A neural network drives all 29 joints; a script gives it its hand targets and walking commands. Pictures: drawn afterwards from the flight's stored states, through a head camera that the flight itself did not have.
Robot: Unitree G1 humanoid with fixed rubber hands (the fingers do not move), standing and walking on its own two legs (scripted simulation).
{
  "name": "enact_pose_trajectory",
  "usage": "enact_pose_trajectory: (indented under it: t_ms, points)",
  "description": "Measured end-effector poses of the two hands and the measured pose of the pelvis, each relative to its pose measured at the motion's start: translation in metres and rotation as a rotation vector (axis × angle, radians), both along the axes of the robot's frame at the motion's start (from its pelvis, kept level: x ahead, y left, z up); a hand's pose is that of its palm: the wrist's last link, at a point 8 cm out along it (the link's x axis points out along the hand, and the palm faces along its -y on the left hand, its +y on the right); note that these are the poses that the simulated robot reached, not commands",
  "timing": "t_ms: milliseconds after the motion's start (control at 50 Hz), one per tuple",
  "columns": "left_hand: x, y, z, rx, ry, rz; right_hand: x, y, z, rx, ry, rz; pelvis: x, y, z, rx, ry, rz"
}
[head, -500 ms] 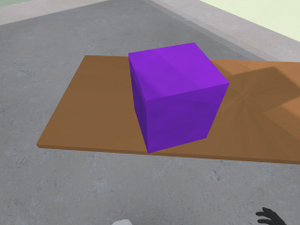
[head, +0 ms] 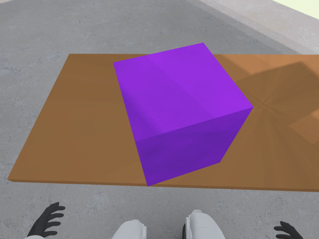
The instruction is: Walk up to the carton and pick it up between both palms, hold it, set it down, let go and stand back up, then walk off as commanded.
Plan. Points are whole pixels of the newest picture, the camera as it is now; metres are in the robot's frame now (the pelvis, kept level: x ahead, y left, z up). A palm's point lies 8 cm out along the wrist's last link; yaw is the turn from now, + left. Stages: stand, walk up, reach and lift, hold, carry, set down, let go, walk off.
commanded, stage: walk up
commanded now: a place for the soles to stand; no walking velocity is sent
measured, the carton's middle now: (173, 119) +0.37 -0.03 +0.08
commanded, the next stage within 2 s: stand in 1.72 s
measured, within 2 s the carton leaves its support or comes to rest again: neither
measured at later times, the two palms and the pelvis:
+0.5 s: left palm out of the picture +0.06 +0.30 -0.08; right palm out of the picture +0.10 -0.34 -0.07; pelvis -0.03 -0.01 +0.01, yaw -1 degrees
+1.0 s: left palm out of the picture +0.11 +0.29 -0.06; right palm out of the picture +0.04 -0.32 -0.06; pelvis -0.03 +0.00 +0.04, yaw -4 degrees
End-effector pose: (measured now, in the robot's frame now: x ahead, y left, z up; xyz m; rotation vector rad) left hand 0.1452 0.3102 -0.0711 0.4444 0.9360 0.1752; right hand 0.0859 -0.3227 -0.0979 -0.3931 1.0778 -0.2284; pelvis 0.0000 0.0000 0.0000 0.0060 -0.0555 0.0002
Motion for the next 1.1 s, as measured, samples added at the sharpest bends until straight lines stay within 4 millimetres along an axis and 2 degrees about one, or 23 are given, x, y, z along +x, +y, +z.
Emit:
enact_pose_trajectory:
  t_ms: [80,180,260,320,380,440,520,640,740,820,960,1100]
  points:
    - [-0.006,0.012,-0.006,0.009,-0.009,0.024,-0.001,0.009,-0.008,0.001,0.004,0.009,-0.005,0.005,-0.008,0.019,-0.011,0.006]
    - [-0.021,0.013,-0.01,-0.013,0.023,0.072,-0.01,0.006,0.003,-0.023,0.002,0.016,-0.008,0.004,-0.003,-0.006,-0.005,0.025]
    - [-0.039,0.01,-0.012,-0.022,0.04,0.092,0.002,-0.011,0.018,-0.049,-0.034,0.021,-0.011,-0.007,0.001,-0.009,0.016,0.01]
    - [-0.06,0.003,-0.017,-0.012,0.08,0.092,0.016,-0.024,0.023,-0.062,-0.073,0.035,-0.018,-0.014,0.001,-0.037,0.007,0.004]
    - [-0.078,-0.002,-0.017,-0.008,0.102,0.094,0.024,-0.027,0.027,-0.058,-0.105,0.038,-0.022,-0.017,0.003,-0.012,0.0,0.007]
    - [-0.087,-0.006,-0.013,-0.012,0.115,0.097,0.024,-0.023,0.028,-0.029,-0.126,0.031,-0.026,-0.017,0.007,0.007,-0.009,-0.001]
    - [-0.085,-0.01,-0.004,-0.02,0.102,0.075,0.013,-0.011,0.025,0.02,-0.121,0.015,-0.031,-0.014,0.014,0.014,-0.012,-0.013]
    - [-0.064,-0.007,0.012,-0.029,0.065,0.038,-0.019,0.005,0.019,0.068,-0.069,-0.021,-0.035,-0.006,0.024,0.012,-0.005,-0.034]
    - [-0.045,-0.005,0.02,-0.035,0.042,0.01,-0.045,0.008,0.021,0.064,-0.025,-0.058,-0.036,-0.002,0.03,0.01,-0.005,-0.051]
    - [-0.038,-0.007,0.02,-0.047,0.051,-0.007,-0.055,0.005,0.025,0.053,-0.005,-0.084,-0.035,0.0,0.033,0.006,0.0,-0.062]
    - [-0.037,-0.015,0.014,-0.078,0.093,-0.009,-0.052,0.0,0.034,0.034,0.008,-0.095,-0.029,0.001,0.038,0.007,0.014,-0.072]
    - [-0.039,-0.017,0.009,-0.082,0.132,0.005,-0.028,0.0,0.039,0.037,-0.01,-0.088,-0.021,-0.002,0.041,0.006,0.018,-0.082]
